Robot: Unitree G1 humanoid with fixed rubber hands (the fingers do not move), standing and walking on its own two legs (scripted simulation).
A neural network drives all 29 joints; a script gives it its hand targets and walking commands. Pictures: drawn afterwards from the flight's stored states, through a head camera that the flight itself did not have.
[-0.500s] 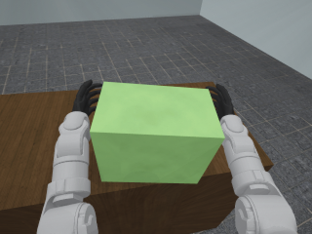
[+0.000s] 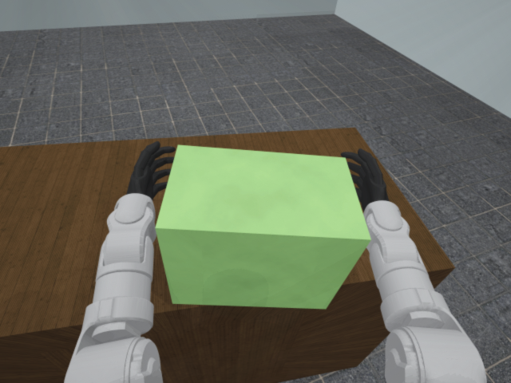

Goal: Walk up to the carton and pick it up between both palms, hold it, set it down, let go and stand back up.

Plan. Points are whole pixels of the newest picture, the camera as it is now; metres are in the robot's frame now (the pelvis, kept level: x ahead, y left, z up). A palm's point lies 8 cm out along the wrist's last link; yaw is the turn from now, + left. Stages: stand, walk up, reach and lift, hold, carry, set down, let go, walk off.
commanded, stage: set down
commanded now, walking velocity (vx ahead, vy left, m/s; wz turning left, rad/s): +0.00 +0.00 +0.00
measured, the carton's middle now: (256, 232) +0.35 +0.00 +0.05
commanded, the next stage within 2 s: none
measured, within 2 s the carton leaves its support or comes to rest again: rests again in 0.14 s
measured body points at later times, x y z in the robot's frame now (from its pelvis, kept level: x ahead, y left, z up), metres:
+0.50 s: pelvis +0.00 +0.00 +0.00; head +0.00 +0.02 +0.45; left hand +0.39 +0.19 +0.10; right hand +0.40 -0.18 +0.11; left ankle +0.02 +0.13 -0.75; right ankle -0.02 -0.11 -0.75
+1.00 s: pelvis +0.00 +0.01 +0.00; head -0.01 +0.03 +0.45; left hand +0.38 +0.19 +0.10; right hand +0.39 -0.18 +0.11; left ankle +0.02 +0.13 -0.75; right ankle -0.02 -0.10 -0.75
